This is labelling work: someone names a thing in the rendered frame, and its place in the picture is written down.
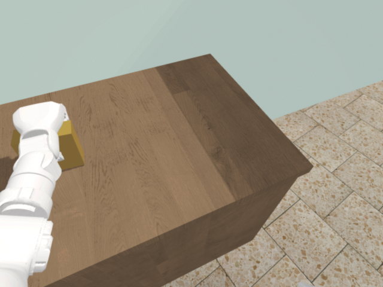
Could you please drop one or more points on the table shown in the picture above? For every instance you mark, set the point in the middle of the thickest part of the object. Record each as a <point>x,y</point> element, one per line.
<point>181,167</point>

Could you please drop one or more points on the sponge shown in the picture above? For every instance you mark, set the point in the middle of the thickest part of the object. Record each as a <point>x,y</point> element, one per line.
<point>69,146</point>

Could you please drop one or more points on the robot left forearm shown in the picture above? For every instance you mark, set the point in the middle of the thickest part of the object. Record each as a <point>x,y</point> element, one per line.
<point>31,185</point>

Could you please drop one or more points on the left robot upper arm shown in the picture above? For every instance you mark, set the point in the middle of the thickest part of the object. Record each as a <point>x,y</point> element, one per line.
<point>25,244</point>

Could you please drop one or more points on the robot left hand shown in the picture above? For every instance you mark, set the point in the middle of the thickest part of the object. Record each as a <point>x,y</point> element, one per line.
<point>47,114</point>

